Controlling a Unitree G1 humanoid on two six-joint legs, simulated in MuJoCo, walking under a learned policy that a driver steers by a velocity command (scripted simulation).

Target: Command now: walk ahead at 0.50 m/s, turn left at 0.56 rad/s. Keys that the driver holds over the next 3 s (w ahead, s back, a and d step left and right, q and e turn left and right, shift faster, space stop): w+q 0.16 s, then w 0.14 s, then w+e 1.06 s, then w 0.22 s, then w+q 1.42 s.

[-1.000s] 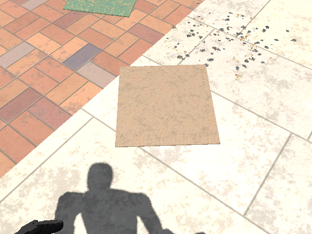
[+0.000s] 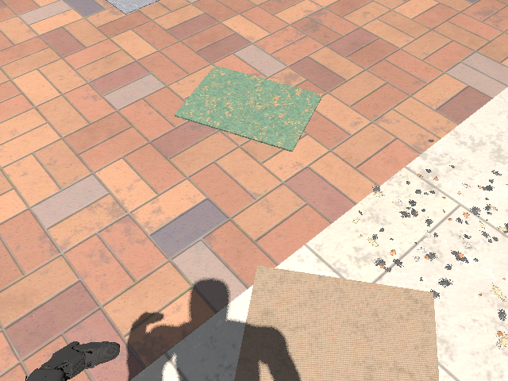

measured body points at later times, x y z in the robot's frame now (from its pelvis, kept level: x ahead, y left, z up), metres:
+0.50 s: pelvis +0.26 +0.07 +0.00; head +0.30 +0.08 +0.44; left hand +0.20 +0.34 -0.14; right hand +0.52 -0.13 -0.07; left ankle +0.33 +0.18 -0.73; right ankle +0.11 -0.11 -0.66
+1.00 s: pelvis +0.53 +0.04 -0.01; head +0.56 +0.02 +0.43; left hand +0.75 +0.28 -0.10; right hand +0.54 -0.25 -0.15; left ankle +0.34 +0.19 -0.68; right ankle +0.62 -0.05 -0.73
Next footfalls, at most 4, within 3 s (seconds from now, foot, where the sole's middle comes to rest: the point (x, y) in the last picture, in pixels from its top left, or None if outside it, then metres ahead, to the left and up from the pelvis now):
0.42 left None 0.37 0.19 -0.76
0.96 right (271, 315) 0.66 -0.06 -0.76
1.44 left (224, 222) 0.98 0.06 -0.76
1.92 right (320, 188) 1.10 -0.26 -0.76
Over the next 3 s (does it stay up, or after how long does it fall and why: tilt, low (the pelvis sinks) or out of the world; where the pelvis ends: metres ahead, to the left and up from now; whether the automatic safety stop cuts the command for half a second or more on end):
stays up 1.60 -0.15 0.00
